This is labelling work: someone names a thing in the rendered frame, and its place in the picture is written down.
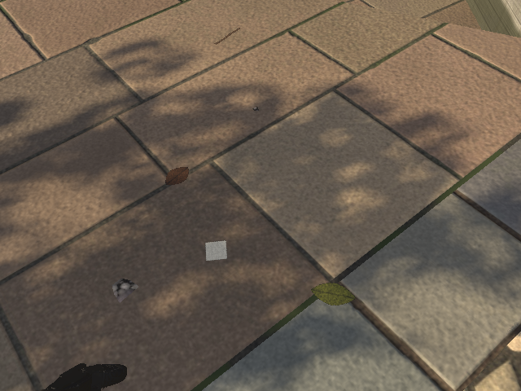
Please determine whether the robot left hand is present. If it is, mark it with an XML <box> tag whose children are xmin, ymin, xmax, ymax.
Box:
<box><xmin>41</xmin><ymin>363</ymin><xmax>127</xmax><ymax>391</ymax></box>

